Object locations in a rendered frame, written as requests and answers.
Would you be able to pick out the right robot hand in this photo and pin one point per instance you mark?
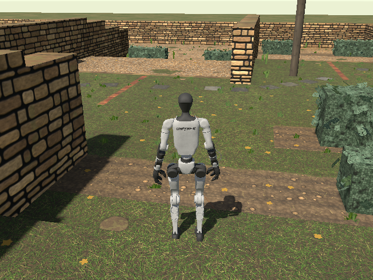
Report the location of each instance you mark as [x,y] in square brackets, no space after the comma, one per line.
[216,172]

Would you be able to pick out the robot left forearm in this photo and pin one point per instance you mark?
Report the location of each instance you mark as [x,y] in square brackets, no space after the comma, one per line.
[159,158]

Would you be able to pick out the right robot upper arm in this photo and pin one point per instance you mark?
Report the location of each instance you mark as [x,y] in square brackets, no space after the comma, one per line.
[203,123]

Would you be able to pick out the left robot upper arm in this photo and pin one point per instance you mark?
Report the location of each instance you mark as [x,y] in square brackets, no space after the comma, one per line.
[167,124]

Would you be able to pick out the robot right thigh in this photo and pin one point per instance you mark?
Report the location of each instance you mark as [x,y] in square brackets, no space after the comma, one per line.
[200,176]

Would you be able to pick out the left robot foot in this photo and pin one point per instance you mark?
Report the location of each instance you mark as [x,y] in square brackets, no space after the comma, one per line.
[176,236]

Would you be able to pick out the robot right forearm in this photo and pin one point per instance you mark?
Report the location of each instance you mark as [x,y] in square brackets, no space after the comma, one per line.
[212,156]

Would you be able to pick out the left robot hand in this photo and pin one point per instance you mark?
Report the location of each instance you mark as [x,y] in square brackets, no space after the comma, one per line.
[156,176]

